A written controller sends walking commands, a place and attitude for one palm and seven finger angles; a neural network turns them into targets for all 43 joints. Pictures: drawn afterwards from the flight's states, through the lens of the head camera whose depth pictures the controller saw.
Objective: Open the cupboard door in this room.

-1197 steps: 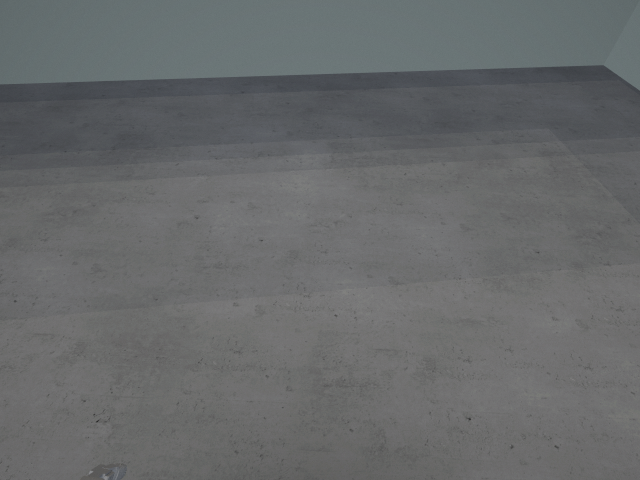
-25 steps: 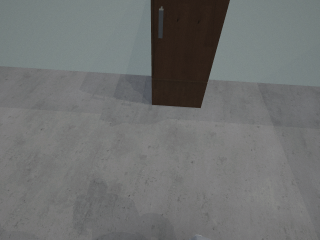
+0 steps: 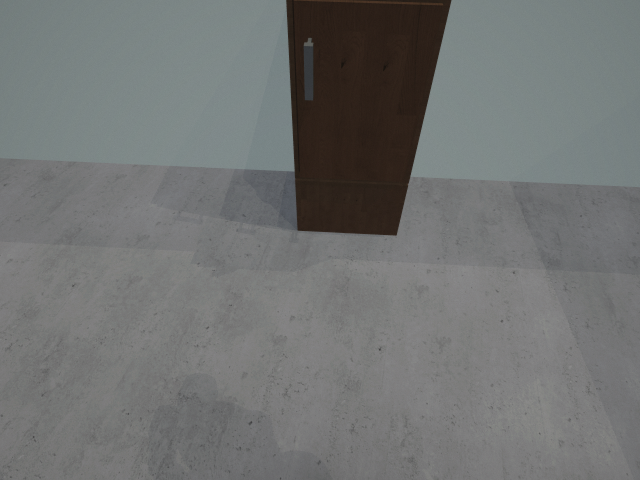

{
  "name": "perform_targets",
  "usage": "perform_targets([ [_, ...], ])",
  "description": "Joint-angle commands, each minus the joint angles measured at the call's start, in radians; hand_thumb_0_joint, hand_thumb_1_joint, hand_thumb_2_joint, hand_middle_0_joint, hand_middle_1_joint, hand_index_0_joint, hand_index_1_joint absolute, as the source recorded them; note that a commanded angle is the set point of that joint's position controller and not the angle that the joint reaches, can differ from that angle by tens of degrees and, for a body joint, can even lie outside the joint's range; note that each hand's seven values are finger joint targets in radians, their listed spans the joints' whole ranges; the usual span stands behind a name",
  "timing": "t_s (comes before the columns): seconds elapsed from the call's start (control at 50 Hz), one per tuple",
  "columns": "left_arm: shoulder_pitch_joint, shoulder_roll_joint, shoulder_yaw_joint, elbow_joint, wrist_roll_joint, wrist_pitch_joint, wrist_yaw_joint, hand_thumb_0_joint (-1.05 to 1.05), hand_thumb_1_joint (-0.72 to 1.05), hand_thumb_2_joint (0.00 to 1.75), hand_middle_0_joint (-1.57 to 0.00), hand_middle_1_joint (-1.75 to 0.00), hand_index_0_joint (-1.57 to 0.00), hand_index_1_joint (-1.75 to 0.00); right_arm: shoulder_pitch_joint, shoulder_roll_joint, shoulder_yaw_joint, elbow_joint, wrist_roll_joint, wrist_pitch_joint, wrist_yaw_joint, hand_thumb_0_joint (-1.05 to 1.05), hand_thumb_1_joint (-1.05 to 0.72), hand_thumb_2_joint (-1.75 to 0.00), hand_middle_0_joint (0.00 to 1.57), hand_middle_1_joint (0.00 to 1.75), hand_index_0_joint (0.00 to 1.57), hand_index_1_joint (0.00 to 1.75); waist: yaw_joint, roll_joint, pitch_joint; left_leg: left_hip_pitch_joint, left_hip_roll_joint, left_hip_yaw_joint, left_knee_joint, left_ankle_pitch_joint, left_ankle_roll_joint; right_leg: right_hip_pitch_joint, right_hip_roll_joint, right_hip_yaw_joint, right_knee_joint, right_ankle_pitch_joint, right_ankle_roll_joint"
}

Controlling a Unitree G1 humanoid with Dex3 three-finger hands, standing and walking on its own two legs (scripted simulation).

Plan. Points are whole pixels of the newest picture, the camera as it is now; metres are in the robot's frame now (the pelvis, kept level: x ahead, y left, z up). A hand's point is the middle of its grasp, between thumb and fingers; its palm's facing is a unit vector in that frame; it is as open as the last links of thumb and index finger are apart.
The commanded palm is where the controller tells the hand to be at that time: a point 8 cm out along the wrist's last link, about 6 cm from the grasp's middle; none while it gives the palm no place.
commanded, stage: stand and wait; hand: left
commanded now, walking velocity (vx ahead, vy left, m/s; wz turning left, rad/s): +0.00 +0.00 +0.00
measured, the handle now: (309, 69) +1.17 +0.10 -0.03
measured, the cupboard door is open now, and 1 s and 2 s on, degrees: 0 0 0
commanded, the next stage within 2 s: look at it before walking up in 0.16 s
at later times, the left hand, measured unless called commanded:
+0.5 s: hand out of the picture -0.02 +0.16 -0.18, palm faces +0.04 -0.99 -0.14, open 7.3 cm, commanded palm none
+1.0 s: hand out of the picture -0.01 +0.18 -0.18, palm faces +0.01 -0.98 -0.17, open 7.3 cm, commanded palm none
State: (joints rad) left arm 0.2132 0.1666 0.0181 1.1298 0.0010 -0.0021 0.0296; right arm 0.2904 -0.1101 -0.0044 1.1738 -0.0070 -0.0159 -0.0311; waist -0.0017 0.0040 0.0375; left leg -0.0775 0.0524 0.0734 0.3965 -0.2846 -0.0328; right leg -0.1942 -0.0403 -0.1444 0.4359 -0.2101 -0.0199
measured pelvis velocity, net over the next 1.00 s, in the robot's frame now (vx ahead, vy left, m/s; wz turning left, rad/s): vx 0.00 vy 0.02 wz -0.04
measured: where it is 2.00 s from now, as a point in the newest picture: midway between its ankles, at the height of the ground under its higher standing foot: (354, 456)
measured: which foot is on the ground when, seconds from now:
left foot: down 0.00-1.00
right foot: down 0.00-1.00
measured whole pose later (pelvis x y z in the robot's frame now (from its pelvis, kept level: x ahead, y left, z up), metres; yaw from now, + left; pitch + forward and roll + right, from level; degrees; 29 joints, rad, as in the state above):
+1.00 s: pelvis +0.00 +0.02 +0.00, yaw -2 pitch -2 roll +0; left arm 0.29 0.14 0.01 1.13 0.01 0.00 0.03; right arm 0.31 -0.12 -0.01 1.16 -0.01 -0.02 -0.03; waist 0.01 -0.01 0.04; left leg -0.08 0.04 0.12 0.41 -0.29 -0.01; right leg -0.22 -0.05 -0.10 0.45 -0.20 0.00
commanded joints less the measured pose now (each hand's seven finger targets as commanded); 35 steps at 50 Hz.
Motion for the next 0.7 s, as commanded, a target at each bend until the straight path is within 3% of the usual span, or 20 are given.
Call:
perform_targets([
  [0.0, 0.077, 0.075, 0.003, -0.018, 0.000, -0.017, 0.007, 0.00, 0.90, 0.90, -0.20, -0.30, -0.20, -0.30, 0.067, -0.091, -0.017, -0.025, -0.003, -0.007, -0.007, 0.00, -0.90, -0.90, 0.20, 0.30, 0.20, 0.30, 0.010, 0.006, 0.009, -0.076, 0.083, -0.054, -0.080, 0.212, 0.027, 0.068, -0.104, 0.113, -0.075, 0.216, 0.006],
  [0.16, 0.116, 0.059, -0.003, -0.007, 0.003, -0.017, 0.010, 0.00, 0.90, 0.90, -0.20, -0.30, -0.20, -0.30, 0.068, -0.087, -0.014, -0.028, 0.000, -0.005, -0.008, 0.00, -0.90, -0.90, 0.20, 0.30, 0.20, 0.30, 0.007, 0.001, 0.051, -0.081, 0.078, -0.052, -0.093, 0.159, 0.033, 0.032, -0.100, 0.117, -0.091, 0.152, 0.009],
  [0.3, 0.142, 0.048, -0.004, 0.000, 0.005, -0.019, 0.011, 0.00, 0.90, 0.90, -0.20, -0.30, -0.20, -0.30, 0.075, -0.085, -0.014, -0.031, -0.001, -0.010, -0.010, 0.00, -0.90, -0.90, 0.20, 0.30, 0.20, 0.30, 0.005, 0.011, 0.033, -0.074, 0.074, -0.054, -0.089, 0.159, 0.038, 0.034, -0.098, 0.124, -0.089, 0.153, 0.006],
  [0.44, 0.149, 0.043, -0.005, 0.001, 0.006, -0.017, 0.011, 0.00, 0.90, 0.90, -0.20, -0.30, -0.20, -0.30, 0.085, -0.083, -0.015, -0.033, 0.001, -0.008, -0.009, 0.00, -0.90, -0.90, 0.20, 0.30, 0.20, 0.30, 0.007, 0.006, 0.066, -0.104, 0.071, -0.058, -0.099, 0.102, 0.040, 0.012, -0.093, 0.124, -0.095, 0.092, 0.008],
  [0.68, 0.148, 0.047, -0.003, -0.009, 0.006, -0.019, 0.013, 0.00, 0.90, 0.90, -0.20, -0.30, -0.20, -0.30, 0.098, -0.083, -0.018, -0.031, 0.000, -0.014, -0.008, 0.00, -0.90, -0.90, 0.20, 0.30, 0.20, 0.30, 0.009, -0.002, 0.050, -0.103, 0.075, -0.058, -0.098, 0.129, 0.045, 0.021, -0.094, 0.123, -0.076, 0.124, 0.007],
])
